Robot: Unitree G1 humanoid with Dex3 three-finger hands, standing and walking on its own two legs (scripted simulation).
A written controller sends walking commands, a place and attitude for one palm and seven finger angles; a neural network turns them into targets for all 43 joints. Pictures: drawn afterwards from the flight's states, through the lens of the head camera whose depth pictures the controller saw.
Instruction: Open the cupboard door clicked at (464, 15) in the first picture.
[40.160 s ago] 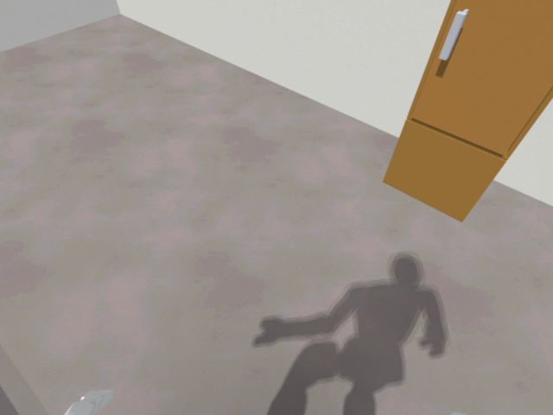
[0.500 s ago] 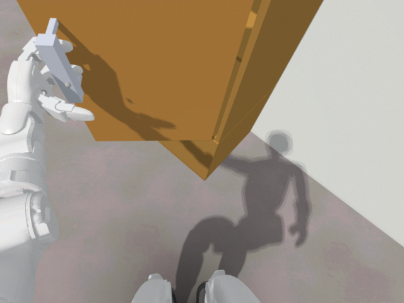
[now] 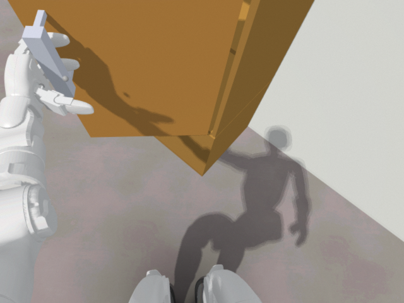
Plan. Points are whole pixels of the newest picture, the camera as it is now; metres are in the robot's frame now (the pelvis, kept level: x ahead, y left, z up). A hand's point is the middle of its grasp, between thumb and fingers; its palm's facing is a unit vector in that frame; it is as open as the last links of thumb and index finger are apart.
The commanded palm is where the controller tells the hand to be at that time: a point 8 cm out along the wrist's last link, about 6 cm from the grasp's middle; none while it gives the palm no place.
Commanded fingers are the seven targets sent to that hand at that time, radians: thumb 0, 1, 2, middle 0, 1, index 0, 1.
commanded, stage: slide the fingers in behind the handle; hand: left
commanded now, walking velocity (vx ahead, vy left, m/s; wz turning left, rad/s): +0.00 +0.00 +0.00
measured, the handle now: (55, 57) +0.57 +0.23 +0.08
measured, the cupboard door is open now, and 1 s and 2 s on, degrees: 45 45 92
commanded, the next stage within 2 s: close the thumb around the handle in 0.10 s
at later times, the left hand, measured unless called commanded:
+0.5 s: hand (63, 81) +0.51 +0.21 +0.08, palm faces +0.01 -1.00 -0.01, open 11.4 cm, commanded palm +0.49 +0.25 +0.08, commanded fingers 0.00 0.40 0.68 -0.36 -1.30 -0.36 -1.30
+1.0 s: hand (64, 79) +0.52 +0.21 +0.08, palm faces +0.01 -1.00 +0.00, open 6.0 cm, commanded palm +0.50 +0.25 +0.08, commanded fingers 0.00 0.90 0.90 -0.40 -1.35 -0.40 -1.35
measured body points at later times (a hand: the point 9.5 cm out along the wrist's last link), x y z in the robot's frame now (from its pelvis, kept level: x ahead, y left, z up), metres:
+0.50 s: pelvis +0.01 +0.00 +0.00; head +0.14 +0.03 +0.43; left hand +0.51 +0.26 +0.08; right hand +0.00 -0.27 -0.10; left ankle +0.00 +0.06 -0.67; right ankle +0.00 -0.09 -0.67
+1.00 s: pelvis +0.00 +0.00 +0.00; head +0.14 +0.03 +0.43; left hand +0.51 +0.26 +0.08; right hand -0.01 -0.26 -0.10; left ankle +0.00 +0.06 -0.67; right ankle +0.00 -0.09 -0.67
